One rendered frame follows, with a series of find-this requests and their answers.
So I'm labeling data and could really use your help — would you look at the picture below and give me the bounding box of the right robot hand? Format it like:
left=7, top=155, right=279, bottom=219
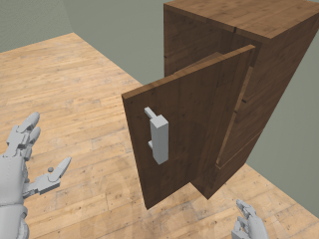
left=231, top=199, right=269, bottom=239

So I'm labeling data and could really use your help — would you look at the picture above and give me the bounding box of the cupboard door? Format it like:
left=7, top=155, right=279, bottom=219
left=121, top=44, right=256, bottom=210

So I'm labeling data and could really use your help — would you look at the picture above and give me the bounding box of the left robot hand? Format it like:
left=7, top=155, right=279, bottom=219
left=0, top=112, right=72, bottom=207

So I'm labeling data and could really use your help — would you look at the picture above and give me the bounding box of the robot left forearm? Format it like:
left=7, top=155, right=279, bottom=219
left=0, top=204, right=30, bottom=239

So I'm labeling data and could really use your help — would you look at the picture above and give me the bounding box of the handle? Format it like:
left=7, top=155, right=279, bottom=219
left=145, top=107, right=168, bottom=165

